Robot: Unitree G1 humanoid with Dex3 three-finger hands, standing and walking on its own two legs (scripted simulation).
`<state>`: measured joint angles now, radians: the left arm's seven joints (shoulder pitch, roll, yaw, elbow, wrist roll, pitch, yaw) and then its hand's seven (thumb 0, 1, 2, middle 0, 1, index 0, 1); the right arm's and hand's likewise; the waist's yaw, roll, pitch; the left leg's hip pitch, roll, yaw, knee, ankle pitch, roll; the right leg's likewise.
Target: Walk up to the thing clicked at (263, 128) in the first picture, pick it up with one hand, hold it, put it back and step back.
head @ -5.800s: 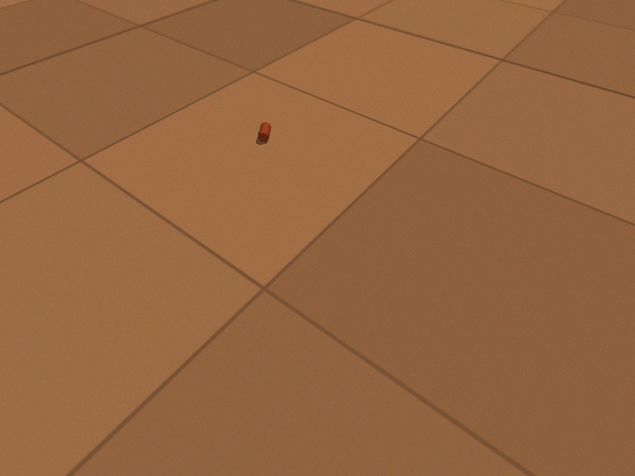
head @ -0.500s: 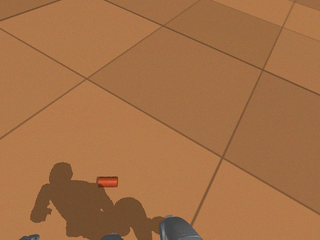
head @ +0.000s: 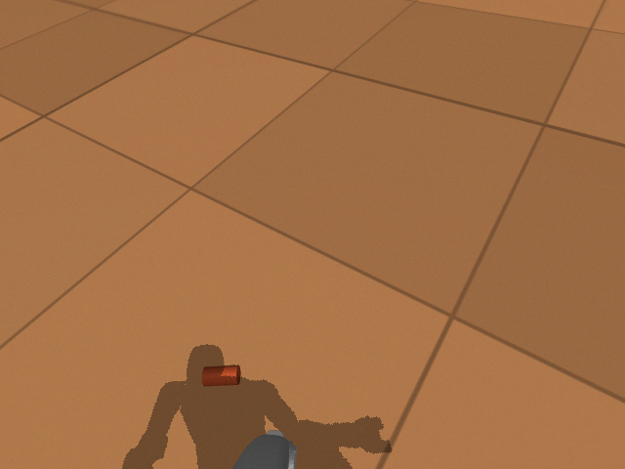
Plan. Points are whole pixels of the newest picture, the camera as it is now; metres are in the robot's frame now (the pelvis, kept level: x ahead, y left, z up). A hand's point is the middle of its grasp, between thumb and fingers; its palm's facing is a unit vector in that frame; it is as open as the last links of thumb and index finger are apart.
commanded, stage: walk up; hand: left
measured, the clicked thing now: (221, 375) +0.51 +0.36 -0.72
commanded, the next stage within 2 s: none
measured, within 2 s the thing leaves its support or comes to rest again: neither
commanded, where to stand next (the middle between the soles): +0.12 +0.07 m, yaw +4 degrees
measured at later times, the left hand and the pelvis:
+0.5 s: hand out of the picture +0.12 +0.32 -0.16, palm faces +0.04 -0.90 -0.43, open 7.4 cm; pelvis +0.03 +0.05 -0.02, yaw +2 degrees
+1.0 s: hand out of the picture +0.09 +0.36 -0.15, palm faces +0.05 -0.93 -0.36, open 7.4 cm; pelvis +0.00 +0.08 +0.00, yaw +3 degrees
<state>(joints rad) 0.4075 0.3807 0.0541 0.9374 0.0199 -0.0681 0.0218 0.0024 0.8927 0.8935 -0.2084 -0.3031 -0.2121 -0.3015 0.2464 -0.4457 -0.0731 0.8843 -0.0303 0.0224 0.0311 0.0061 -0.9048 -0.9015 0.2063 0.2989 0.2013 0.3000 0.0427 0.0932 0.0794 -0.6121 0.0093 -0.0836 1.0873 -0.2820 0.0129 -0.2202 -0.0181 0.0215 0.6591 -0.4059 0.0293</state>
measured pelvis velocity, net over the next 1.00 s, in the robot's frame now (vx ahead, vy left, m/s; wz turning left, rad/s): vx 0.00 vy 0.08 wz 0.06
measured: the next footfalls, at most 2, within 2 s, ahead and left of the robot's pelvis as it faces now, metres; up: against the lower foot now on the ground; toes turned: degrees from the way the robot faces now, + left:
left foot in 0.18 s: +0.13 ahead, +0.16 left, +0.00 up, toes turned +3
right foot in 0.48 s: +0.09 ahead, -0.06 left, +0.00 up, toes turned +3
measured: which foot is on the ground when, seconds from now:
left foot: up 0.00-0.16, down 0.18-0.52, up 0.54-0.70, down 0.72-1.00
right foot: down 0.00-0.22, up 0.24-0.46, down 0.48-1.00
